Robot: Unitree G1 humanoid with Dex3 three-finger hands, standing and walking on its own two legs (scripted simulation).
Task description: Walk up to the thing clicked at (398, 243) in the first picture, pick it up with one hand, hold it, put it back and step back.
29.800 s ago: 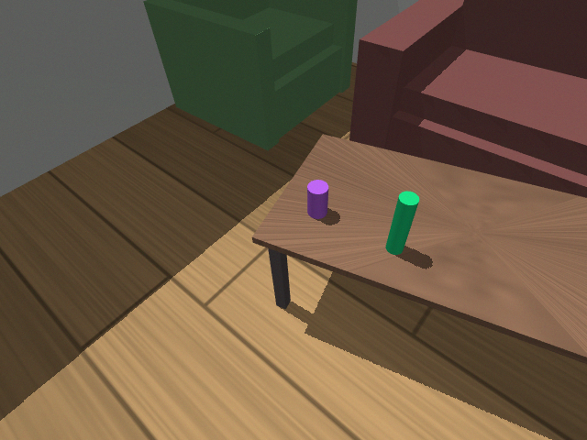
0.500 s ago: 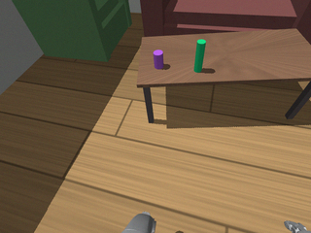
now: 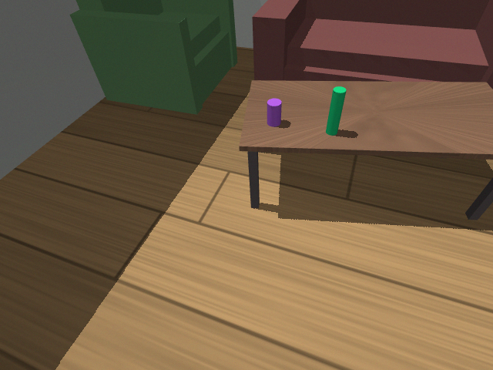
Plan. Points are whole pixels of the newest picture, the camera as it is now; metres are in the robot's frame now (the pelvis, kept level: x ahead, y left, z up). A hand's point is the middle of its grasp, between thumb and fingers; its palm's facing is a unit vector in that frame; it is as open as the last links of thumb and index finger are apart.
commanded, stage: step back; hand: right
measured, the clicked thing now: (335, 112) +1.10 -0.26 -0.23
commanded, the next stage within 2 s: stand in 0.54 s
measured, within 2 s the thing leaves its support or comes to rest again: neither
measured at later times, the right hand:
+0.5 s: hand out of the picture +0.16 -0.21 -0.14, palm faces +0.00 +0.95 -0.33, open 7.4 cm
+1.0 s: hand out of the picture +0.11 -0.23 -0.14, palm faces +0.02 +0.94 -0.33, open 7.4 cm
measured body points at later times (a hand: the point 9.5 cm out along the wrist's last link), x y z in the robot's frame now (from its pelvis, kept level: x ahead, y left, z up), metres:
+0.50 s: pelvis +0.04 +0.03 +0.00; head +0.06 +0.03 +0.45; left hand +0.14 +0.34 -0.12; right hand +0.16 -0.26 -0.12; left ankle +0.05 +0.15 -0.73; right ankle +0.02 -0.11 -0.73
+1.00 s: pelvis +0.03 +0.02 +0.02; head +0.03 +0.02 +0.47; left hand +0.12 +0.32 -0.11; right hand +0.11 -0.28 -0.11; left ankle +0.05 +0.15 -0.73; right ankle +0.02 -0.11 -0.73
